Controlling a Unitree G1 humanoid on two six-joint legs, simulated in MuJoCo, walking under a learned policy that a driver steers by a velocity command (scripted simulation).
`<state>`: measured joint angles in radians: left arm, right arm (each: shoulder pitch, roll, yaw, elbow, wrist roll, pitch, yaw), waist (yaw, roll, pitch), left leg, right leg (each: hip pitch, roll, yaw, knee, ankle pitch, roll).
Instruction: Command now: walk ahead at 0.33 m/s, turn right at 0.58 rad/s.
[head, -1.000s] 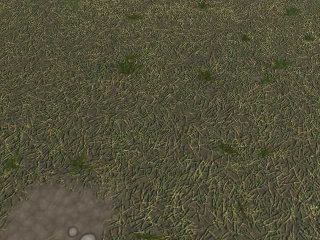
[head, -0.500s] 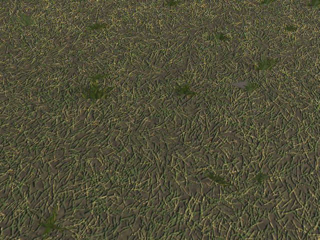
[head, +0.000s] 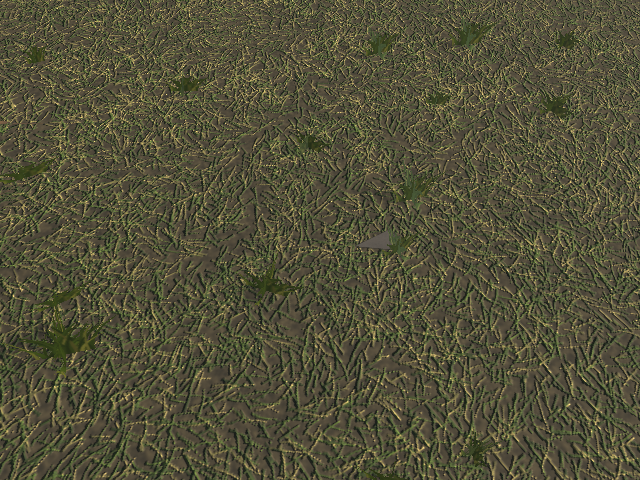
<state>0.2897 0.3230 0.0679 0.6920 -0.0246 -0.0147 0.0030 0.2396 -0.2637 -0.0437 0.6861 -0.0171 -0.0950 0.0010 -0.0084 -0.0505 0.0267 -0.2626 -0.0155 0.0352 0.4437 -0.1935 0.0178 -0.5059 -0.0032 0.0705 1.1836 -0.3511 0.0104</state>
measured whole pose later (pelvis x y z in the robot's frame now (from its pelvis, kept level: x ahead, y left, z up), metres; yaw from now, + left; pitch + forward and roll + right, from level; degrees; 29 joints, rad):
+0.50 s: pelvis +0.15 -0.03 -0.01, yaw -18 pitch +3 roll +1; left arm 0.16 0.31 0.07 0.59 0.00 0.03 0.00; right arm 0.10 -0.32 -0.05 0.72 -0.01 -0.01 -0.02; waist 0.02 0.02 0.08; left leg -0.54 0.01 -0.06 1.03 -0.43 -0.07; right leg -0.41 0.08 0.08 0.47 -0.09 -0.07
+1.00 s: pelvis +0.20 +0.00 +0.01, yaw -36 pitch +2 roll -1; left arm 0.23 0.33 0.09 0.63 -0.02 0.05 0.00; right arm 0.23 -0.27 -0.06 0.71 0.00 -0.01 -0.04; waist -0.03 -0.01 0.00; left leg -0.19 0.06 0.08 0.38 -0.22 0.00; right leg -0.51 -0.02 0.02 0.97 -0.34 0.07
